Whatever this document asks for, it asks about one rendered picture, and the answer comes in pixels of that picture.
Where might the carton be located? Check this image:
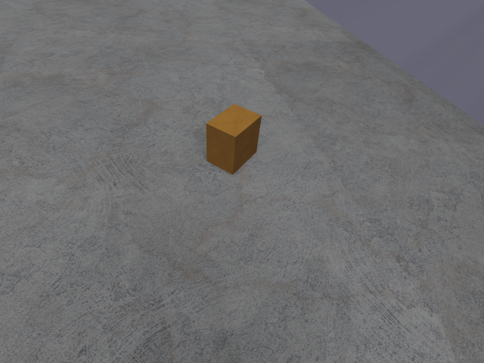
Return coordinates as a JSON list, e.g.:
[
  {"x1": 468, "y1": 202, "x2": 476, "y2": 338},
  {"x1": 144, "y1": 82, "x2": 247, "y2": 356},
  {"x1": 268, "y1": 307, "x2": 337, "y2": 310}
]
[{"x1": 206, "y1": 104, "x2": 262, "y2": 175}]

